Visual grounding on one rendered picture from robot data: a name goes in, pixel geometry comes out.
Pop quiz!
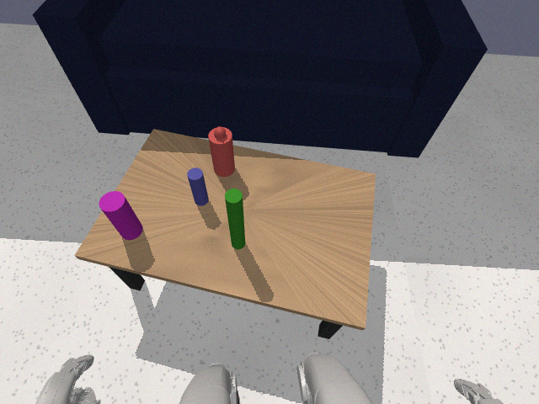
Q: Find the left robot hand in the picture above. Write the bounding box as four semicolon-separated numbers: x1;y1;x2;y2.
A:
35;355;101;404

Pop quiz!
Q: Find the sofa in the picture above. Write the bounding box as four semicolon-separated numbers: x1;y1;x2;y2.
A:
33;0;487;158

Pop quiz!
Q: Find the coffee table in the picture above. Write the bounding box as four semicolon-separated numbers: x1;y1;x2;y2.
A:
74;129;376;339

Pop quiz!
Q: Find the right robot hand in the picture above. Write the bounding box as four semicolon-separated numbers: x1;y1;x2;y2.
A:
454;379;504;404

